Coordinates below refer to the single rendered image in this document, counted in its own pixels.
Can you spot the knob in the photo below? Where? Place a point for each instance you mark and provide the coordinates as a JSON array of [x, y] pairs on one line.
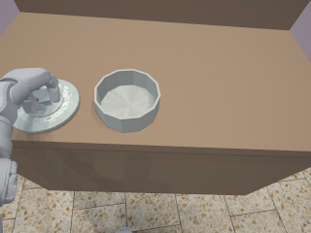
[[43, 95]]

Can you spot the robot left upper arm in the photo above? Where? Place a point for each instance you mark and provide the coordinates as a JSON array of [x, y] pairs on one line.
[[8, 183]]

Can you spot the left robot hand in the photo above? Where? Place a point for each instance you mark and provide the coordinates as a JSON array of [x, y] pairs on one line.
[[36, 78]]

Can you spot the pot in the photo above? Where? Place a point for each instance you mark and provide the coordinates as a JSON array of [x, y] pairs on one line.
[[127, 100]]

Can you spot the lid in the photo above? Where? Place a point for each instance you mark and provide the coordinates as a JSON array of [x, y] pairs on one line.
[[54, 115]]

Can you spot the table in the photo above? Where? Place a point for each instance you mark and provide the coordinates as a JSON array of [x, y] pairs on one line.
[[234, 113]]

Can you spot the left robot forearm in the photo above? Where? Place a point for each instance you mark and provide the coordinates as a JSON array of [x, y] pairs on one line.
[[13, 92]]

